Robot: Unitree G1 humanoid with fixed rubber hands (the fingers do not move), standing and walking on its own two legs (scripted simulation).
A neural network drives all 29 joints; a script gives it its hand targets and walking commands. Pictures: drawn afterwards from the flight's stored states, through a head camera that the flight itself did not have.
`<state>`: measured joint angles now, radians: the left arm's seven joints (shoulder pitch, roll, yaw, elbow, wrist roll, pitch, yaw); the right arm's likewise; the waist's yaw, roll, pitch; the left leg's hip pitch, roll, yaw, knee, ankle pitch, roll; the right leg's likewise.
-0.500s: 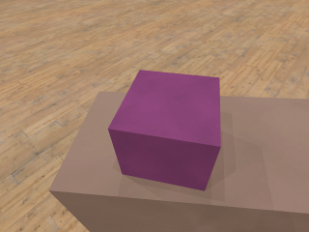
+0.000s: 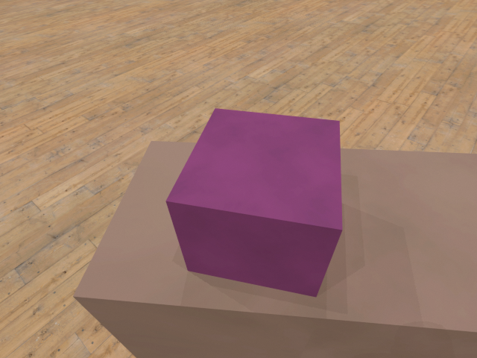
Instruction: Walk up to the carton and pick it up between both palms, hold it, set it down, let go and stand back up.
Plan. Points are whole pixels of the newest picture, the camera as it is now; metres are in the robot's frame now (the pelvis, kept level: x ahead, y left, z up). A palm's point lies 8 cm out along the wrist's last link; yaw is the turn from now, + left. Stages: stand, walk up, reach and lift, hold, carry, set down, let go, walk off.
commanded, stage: stand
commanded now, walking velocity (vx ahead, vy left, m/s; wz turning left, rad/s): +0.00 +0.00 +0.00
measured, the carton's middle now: (262, 196) +0.47 -0.03 +0.00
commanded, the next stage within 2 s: none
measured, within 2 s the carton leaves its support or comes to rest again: neither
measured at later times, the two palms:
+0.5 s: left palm out of the picture +0.01 +0.25 -0.13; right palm out of the picture +0.00 -0.24 -0.14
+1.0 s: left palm out of the picture +0.00 +0.25 -0.14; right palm out of the picture +0.00 -0.23 -0.14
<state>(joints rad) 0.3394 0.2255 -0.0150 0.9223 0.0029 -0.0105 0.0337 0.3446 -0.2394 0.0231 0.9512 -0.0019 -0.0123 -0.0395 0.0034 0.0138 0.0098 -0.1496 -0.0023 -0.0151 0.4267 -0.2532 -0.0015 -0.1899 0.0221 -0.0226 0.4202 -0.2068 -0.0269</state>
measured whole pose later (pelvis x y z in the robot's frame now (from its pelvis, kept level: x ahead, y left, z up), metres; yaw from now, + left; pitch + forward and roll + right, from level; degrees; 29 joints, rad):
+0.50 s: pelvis +0.00 +0.00 +0.00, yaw +0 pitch -2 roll +0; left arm 0.34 0.21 -0.01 0.97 0.00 -0.01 0.04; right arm 0.34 -0.22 0.02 0.99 0.00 -0.01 -0.05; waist 0.00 0.01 0.01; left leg -0.14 -0.01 -0.01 0.42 -0.25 0.00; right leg -0.18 0.02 -0.01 0.42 -0.21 -0.02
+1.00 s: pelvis +0.00 +0.01 +0.00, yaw +0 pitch -2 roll +0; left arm 0.34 0.19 -0.01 1.00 0.00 -0.01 0.05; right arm 0.34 -0.21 0.02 1.02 0.00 -0.01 -0.05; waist 0.00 0.01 0.02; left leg -0.14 -0.01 -0.01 0.41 -0.25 0.01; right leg -0.18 0.01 -0.01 0.41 -0.21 -0.01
